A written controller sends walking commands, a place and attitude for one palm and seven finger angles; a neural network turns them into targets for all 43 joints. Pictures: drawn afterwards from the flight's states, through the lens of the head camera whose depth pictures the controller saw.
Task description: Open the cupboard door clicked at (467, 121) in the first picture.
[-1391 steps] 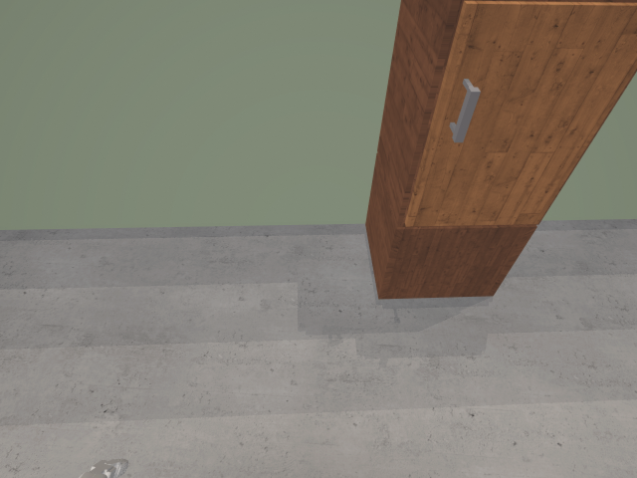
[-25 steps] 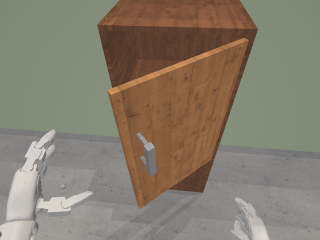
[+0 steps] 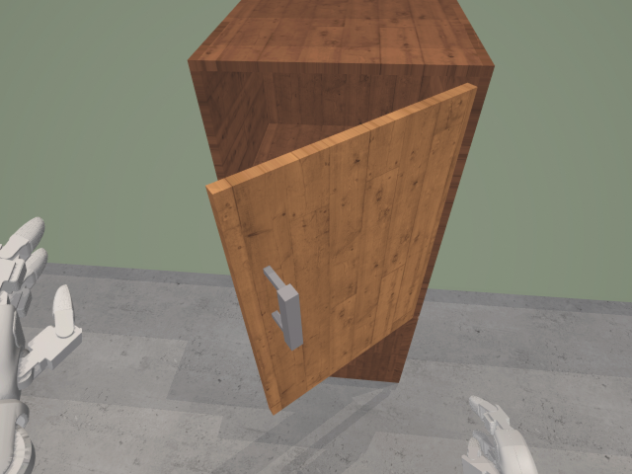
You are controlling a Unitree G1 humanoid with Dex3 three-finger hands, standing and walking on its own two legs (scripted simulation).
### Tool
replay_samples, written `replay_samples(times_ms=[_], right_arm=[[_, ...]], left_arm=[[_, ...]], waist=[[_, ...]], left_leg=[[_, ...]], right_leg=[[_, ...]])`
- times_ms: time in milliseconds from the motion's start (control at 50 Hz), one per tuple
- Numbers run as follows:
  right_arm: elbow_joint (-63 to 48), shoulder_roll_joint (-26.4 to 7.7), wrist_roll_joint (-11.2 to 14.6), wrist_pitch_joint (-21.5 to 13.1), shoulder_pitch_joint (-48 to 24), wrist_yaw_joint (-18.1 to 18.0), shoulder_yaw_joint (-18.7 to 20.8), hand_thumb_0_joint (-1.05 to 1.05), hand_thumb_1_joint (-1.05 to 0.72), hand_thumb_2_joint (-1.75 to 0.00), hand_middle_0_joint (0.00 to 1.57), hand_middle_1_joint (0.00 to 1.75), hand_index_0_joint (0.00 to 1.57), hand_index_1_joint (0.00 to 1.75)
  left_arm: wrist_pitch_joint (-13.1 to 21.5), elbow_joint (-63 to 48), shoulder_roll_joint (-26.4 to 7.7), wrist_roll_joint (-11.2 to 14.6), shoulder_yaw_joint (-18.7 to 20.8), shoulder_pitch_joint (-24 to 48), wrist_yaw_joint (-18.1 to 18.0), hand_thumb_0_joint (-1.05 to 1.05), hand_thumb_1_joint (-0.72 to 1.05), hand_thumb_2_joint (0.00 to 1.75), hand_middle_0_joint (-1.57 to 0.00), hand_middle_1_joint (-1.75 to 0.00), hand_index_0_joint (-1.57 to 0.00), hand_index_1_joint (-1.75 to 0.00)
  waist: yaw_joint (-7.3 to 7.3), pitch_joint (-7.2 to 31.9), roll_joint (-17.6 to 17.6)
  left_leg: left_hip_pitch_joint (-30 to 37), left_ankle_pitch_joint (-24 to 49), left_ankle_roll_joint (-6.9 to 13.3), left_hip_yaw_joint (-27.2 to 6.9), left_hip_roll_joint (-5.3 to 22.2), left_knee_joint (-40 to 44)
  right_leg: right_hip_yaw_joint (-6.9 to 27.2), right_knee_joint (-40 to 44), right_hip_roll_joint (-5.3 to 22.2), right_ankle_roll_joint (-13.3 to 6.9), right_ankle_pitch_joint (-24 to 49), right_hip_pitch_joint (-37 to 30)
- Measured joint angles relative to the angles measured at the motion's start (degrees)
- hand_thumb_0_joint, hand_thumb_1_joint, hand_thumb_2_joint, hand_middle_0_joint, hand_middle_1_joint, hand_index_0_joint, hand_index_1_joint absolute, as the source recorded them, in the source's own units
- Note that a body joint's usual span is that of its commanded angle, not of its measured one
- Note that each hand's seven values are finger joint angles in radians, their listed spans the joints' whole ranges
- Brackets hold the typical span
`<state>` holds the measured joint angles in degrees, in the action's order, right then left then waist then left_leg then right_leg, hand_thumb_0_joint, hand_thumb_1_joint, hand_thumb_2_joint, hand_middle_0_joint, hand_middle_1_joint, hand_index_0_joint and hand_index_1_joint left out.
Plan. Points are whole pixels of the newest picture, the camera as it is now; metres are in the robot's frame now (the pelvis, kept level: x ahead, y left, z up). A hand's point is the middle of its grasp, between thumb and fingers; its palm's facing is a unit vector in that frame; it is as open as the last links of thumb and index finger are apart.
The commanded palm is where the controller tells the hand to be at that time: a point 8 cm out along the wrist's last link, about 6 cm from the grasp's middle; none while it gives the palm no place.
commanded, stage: draw the hand back to the body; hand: left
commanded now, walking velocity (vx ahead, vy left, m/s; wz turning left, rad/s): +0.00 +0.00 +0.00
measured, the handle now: (282, 308) +0.32 +0.10 +0.04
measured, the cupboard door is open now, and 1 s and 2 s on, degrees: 41 41 41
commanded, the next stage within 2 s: step back with the hand held close in 0.24 s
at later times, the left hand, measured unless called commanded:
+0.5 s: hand (82, 335) +0.18 +0.25 +0.16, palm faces +0.45 -0.77 -0.45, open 7.4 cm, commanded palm +0.12 +0.28 +0.17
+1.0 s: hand (25, 402) +0.12 +0.27 +0.15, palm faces +0.43 -0.75 -0.51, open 7.4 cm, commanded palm +0.06 +0.31 +0.17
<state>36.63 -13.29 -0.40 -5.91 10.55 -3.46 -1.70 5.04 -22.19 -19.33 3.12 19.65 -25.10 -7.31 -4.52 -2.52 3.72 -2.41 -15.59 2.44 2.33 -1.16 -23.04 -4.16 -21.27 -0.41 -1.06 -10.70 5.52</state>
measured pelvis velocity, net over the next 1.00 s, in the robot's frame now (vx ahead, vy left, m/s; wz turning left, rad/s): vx -0.08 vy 0.01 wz -0.02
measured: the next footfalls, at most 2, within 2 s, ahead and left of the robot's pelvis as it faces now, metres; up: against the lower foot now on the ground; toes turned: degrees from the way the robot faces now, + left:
right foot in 1.54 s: -0.25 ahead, -0.10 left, +0.00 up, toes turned +2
left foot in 1.74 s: -0.10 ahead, +0.08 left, +0.00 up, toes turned -3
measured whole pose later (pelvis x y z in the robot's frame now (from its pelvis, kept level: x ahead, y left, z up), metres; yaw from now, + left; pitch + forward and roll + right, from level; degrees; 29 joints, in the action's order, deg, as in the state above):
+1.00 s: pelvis -0.08 +0.01 -0.02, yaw -1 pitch -2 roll +0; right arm 30.5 -12.8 0.0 -3.3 11.2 -4.5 0.0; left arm 11.3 -29.4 -23.0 -0.2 25.1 -30.1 -8.2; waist -1.1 -3.6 -0.4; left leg -20.0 -14.8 4.6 5.0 -2.5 -36.0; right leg -2.0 -34.1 1.6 0.0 -9.0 23.6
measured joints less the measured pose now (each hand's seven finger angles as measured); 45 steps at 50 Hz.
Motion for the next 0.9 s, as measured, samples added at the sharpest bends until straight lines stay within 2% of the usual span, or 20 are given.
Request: replay_samples(times_ms=[140, 400, 500, 640, 800, 900], right_arm=[[0.6, 0.0, 0.0, -0.2, 0.5, -0.2, 0.3, 0.01, -0.9, -0.9, 0.2, 0.3, 0.2, 0.3], [0.6, 0.1, 0.4, -0.8, 0.1, -0.4, 0.4, 0.01, -0.9, -0.9, 0.2, 0.3, 0.2, 0.3], [-1.5, 0.0, 0.3, 0.9, -0.8, 0.0, 0.2, 0.01, -0.9, -0.9, 0.2, 0.3, 0.2, 0.3], [-2.8, -1.1, 0.6, 2.9, -1.0, -0.6, 2.0, 0.01, -0.9, -0.9, 0.2, 0.3, 0.2, 0.3], [-4.1, -0.5, 0.7, 3.8, -0.3, -1.4, 2.8, 0.01, -0.9, -0.9, 0.2, 0.3, 0.2, 0.3], [-5.5, 0.2, 0.6, 3.2, 0.1, -1.2, 2.3, 0.01, -0.9, -0.9, 0.2, 0.3, 0.2, 0.3]], left_arm=[[-0.2, 0.3, 0.7, -0.2, -2.1, -1.2, 0.4, 0.01, 0.86, 0.88, -0.21, -0.3, -0.21, -0.3], [1.4, 1.3, 0.1, -0.2, -0.7, 0.5, 0.4, 0.01, 0.88, 0.89, -0.21, -0.3, -0.21, -0.3], [4.3, 0.2, -1.4, -0.5, 2.6, -1.0, 0.6, 0.01, 0.88, 0.89, -0.21, -0.3, -0.21, -0.3], [4.4, -3.2, -2.4, -0.8, 1.0, -6.2, 0.9, 0.01, 0.88, 0.89, -0.21, -0.3, -0.21, -0.3], [4.8, -7.2, -5.6, -1.2, 4.0, -7.4, -0.1, 0.01, 0.88, 0.89, -0.22, -0.3, -0.22, -0.3], [5.6, -8.0, -5.5, -2.1, 5.6, -6.6, -0.7, 0.01, 0.88, 0.89, -0.22, -0.3, -0.22, -0.3]], waist=[[0.23, -0.1, -0.2], [0.42, -0.6, 0.4], [2.44, 0.0, 0.3], [3.95, -0.3, -0.8], [4.04, -0.9, -3.6], [3.65, -1.0, -4.5]], left_leg=[[0.2, 0.3, -0.4, 0.0, 0.5, 0.2], [-0.1, 1.0, -1.0, -0.2, 1.3, 0.0], [-5.3, 1.1, -1.0, -0.4, 1.7, -2.0], [-9.8, 1.7, -0.2, 0.8, 0.8, -3.3], [-13.0, 2.0, 1.0, 2.0, -0.7, -6.0], [-15.0, 1.9, 1.8, 2.7, -1.5, -8.7]], right_leg=[[0.0, 0.4, -0.5, -0.5, 0.5, -0.3], [-0.3, 1.3, -1.3, -1.2, 1.5, -0.4], [-0.6, 1.7, -1.7, -1.3, 2.9, 3.6], [0.6, -1.0, -0.6, -0.5, 3.2, 9.0], [1.7, -5.7, 1.0, 0.5, 2.8, 13.4], [2.4, -9.6, 2.0, 1.0, 2.3, 16.0]])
